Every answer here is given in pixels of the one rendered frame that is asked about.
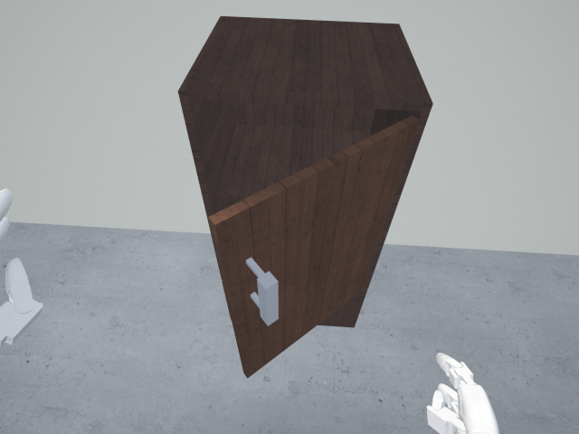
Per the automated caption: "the right robot hand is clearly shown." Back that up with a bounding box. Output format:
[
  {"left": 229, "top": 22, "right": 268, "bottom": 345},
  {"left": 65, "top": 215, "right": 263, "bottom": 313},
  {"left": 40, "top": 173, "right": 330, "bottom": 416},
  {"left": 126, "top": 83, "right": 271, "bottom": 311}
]
[{"left": 427, "top": 353, "right": 499, "bottom": 434}]

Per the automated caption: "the left robot hand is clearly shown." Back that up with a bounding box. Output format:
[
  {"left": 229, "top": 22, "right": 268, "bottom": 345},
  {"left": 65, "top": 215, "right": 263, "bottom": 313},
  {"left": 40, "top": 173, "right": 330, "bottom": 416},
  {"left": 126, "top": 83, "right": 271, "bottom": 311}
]
[{"left": 0, "top": 189, "right": 43, "bottom": 347}]

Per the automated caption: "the handle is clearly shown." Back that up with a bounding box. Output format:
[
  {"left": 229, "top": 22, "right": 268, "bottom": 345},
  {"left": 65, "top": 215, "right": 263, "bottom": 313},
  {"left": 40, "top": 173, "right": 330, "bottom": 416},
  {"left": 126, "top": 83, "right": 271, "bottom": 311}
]
[{"left": 246, "top": 257, "right": 279, "bottom": 326}]

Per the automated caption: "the cupboard door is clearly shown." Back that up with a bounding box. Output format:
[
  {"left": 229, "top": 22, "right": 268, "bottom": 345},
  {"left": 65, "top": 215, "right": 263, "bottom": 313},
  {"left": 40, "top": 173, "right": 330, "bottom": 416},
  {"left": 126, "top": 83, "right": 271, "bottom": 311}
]
[{"left": 208, "top": 116, "right": 420, "bottom": 379}]

